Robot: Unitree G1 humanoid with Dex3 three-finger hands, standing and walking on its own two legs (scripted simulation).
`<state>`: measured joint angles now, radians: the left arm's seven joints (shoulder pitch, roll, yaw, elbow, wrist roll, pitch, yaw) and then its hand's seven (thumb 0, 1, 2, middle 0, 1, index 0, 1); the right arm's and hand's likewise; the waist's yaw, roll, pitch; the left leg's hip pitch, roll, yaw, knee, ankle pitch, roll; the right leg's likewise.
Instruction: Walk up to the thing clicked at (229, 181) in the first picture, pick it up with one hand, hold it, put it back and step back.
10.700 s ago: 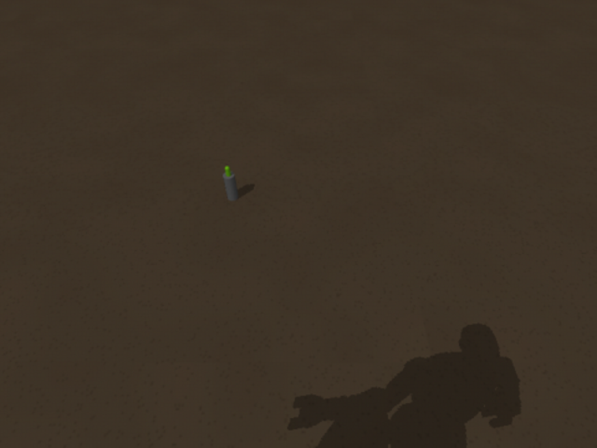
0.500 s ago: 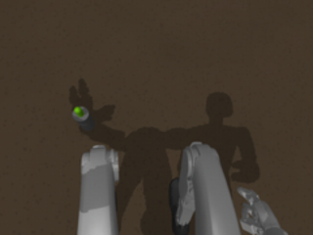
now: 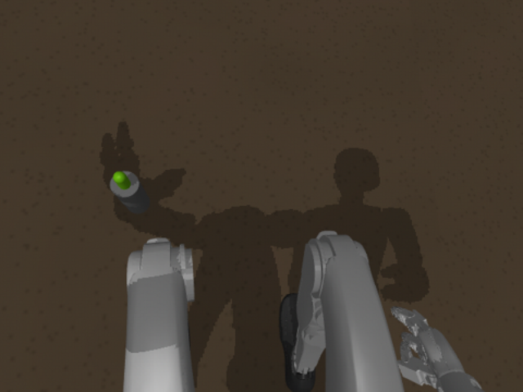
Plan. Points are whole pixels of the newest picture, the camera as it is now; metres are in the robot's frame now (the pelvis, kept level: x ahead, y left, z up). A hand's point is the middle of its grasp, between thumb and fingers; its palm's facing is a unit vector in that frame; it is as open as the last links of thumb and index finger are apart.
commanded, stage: approach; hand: left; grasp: from the side
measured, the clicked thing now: (129, 190) +0.45 +0.24 -0.27
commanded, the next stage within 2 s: close in in 0.38 s
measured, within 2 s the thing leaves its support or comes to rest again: neither
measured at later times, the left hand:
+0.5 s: hand (63, 198) +0.41 +0.33 -0.20, palm faces +0.08 -1.00 +0.02, open 17.3 cm
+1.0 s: hand (115, 204) +0.42 +0.25 -0.24, palm faces +0.10 -1.00 +0.02, open 17.5 cm
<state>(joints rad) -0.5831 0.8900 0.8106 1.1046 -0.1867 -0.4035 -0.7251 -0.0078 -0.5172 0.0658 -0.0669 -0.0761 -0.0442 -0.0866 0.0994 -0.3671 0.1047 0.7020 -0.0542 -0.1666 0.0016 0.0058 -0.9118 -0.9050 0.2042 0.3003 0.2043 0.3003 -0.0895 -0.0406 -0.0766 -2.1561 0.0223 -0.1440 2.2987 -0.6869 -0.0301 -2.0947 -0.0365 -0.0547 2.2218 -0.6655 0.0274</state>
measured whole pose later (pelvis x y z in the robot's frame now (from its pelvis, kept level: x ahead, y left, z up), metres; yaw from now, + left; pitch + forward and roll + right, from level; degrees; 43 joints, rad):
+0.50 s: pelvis +0.00 +0.01 -0.07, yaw -6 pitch +20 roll -12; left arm -0.61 0.85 0.71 1.33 -0.20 -0.84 -0.61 -0.01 -0.50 0.07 -0.07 -0.10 -0.04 -0.11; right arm -0.10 -0.37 0.33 0.65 -0.22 -0.11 0.06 0.00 -0.92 -0.91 0.21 0.30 0.21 0.30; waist -0.19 -0.19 0.17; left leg -2.24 0.01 -0.28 2.59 -0.72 -0.03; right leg -2.14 0.01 -0.13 2.42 -0.65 0.05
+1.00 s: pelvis -0.02 +0.02 -0.09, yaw -9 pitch +11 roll -16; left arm -0.57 0.77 0.54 1.40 -0.14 -1.07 -0.26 -0.01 -0.55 0.02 -0.06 -0.07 -0.06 -0.06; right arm -0.16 -0.39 0.46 0.57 -0.33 -0.04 0.13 0.00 -0.93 -0.90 0.21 0.30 0.21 0.30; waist -0.23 -0.24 0.26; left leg -2.22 0.01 -0.36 2.67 -0.69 -0.01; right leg -2.07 0.04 -0.19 2.42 -0.59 0.06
